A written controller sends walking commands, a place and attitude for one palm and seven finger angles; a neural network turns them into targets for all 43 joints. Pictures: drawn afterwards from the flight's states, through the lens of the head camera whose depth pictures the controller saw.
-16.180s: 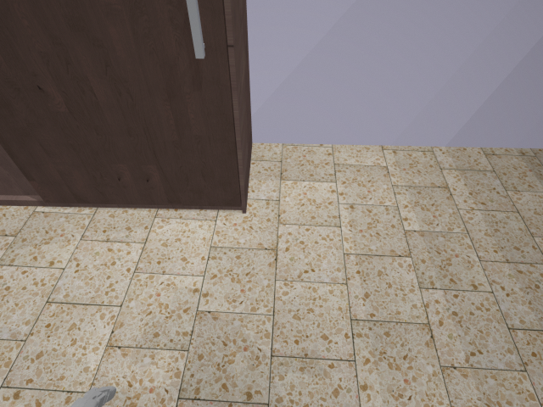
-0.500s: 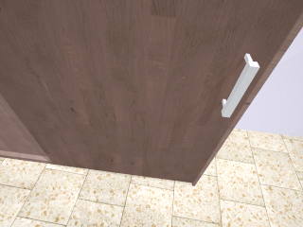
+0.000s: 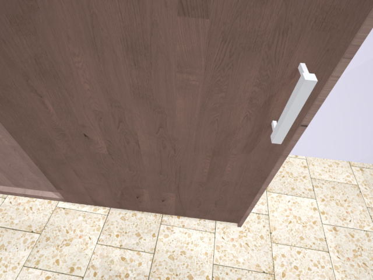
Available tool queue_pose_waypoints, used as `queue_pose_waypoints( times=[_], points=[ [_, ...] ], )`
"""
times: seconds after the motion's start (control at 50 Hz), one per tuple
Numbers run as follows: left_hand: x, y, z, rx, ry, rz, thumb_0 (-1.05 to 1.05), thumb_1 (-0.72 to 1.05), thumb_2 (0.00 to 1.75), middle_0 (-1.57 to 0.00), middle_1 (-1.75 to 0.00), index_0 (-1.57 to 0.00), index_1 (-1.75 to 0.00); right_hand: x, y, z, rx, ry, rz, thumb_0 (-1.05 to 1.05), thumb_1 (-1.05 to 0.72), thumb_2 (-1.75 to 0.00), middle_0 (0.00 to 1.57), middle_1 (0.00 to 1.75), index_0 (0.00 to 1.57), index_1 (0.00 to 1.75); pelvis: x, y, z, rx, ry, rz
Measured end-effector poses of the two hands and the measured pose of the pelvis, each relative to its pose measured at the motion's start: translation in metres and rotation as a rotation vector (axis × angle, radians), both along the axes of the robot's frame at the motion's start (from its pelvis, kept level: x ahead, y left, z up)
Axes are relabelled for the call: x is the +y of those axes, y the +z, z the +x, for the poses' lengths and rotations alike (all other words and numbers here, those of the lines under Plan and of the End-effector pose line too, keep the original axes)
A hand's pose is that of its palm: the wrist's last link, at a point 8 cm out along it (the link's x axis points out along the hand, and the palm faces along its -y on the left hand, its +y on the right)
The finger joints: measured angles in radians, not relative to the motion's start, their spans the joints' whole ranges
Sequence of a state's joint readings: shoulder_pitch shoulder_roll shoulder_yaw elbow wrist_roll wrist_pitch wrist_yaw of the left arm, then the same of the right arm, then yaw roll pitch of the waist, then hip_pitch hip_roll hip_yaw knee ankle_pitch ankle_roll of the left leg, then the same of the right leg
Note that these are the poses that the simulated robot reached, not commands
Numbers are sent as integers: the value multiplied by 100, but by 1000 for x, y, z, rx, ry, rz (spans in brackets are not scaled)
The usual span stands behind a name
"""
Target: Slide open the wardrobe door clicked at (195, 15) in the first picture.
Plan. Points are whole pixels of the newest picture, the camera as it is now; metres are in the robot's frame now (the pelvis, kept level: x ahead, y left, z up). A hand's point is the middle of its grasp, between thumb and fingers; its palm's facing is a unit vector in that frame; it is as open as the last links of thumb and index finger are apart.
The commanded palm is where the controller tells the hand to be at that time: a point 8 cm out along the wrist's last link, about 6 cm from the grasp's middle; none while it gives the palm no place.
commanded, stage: look again from close up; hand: right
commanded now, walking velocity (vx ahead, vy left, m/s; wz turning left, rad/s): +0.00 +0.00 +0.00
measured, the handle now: (288, 106) +0.48 -0.21 +0.13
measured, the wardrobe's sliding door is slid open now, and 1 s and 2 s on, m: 0.00 0.00 0.00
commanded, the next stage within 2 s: raise the hand with hooked fingers in 0.08 s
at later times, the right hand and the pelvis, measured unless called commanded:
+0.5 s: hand (292, 248) +0.19 -0.18 +0.02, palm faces +0.02 +1.00 -0.01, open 8.0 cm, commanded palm +0.12 -0.25 -0.02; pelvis -0.02 +0.00 -0.04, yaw -1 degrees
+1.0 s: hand (330, 243) +0.20 -0.25 +0.03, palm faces +0.08 +0.99 -0.07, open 11.0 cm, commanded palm +0.15 -0.30 +0.05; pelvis -0.01 -0.03 -0.04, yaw -4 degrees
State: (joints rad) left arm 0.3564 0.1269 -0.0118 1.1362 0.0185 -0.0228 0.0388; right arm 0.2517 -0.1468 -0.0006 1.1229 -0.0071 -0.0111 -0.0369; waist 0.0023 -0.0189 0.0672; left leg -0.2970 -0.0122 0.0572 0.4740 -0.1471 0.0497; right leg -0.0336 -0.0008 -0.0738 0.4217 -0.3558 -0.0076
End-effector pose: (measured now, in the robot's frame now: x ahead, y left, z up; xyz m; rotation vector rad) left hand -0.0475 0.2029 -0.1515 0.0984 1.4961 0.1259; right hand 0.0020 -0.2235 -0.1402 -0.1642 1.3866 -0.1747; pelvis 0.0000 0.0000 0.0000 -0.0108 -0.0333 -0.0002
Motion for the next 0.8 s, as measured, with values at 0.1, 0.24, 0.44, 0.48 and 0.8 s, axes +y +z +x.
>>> queue_pose_waypoints(
  times=[0.1,0.24,0.44,0.48,0.8],
  points=[
    [-3,1,-2,10,5,-1,0,91,90,-19,-30,-20,-29,-3,0,7,-9,5,-3,2,-94,-90,20,30,20,30,-1,0,2,3,0,1],
    [2,3,15,-101,7,25,0,91,90,-20,-30,-20,-30,-13,17,40,-198,-82,-19,2,-94,-90,20,31,20,30,-4,-3,1,12,7,-1],
    [48,69,200,-921,-159,154,1,91,90,-20,-30,-20,-29,-18,175,184,-1456,90,60,2,-80,-85,20,38,20,38,-4,-28,-12,127,-25,-9],
    [53,89,231,-1031,-195,176,1,91,90,-20,-30,-20,-29,-14,171,176,-1501,167,111,1,-76,-83,20,41,21,41,-4,-36,-15,142,-20,-6],
    [-31,48,253,-940,-383,31,0,90,90,-20,-30,-20,-30,-55,151,137,-1423,141,15,2,-38,-68,23,64,23,64,-14,-59,-18,195,-99,63]
  ],
)
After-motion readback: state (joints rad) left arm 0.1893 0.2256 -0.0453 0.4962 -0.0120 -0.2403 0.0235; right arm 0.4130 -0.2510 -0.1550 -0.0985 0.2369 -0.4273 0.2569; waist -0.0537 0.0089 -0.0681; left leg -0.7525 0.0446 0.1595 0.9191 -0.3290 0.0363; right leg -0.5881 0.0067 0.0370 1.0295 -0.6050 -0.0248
